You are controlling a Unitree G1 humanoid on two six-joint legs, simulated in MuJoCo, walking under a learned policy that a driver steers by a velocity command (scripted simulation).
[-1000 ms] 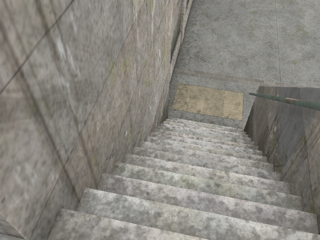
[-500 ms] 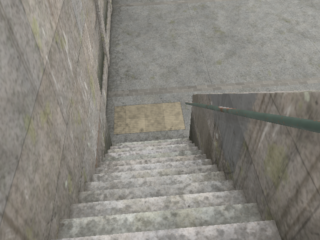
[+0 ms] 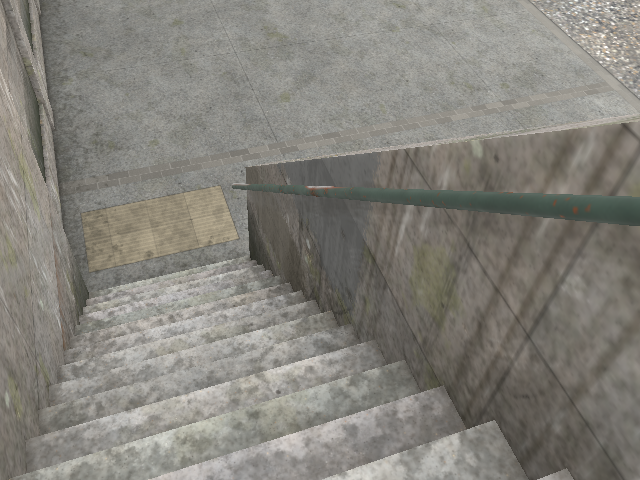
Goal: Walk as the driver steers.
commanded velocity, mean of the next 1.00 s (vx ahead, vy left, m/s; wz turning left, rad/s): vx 0.14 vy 0.00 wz -0.05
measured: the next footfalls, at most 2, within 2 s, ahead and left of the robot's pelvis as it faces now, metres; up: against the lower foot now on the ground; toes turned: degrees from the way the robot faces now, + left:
right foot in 0.10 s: -0.01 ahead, -0.12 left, +0.00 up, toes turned +2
left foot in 1.18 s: +0.04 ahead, +0.09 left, +0.00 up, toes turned +1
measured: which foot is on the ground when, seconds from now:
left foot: down 0.00-0.88, up 0.90-1.00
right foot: up 0.00-0.08, down 0.10-1.00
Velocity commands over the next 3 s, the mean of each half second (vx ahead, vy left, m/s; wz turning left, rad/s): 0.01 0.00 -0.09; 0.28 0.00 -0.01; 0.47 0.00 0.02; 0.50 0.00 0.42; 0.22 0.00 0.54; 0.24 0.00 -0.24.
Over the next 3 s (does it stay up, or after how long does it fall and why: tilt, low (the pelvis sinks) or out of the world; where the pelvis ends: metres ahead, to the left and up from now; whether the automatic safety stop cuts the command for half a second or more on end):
stays up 0.69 0.09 -0.65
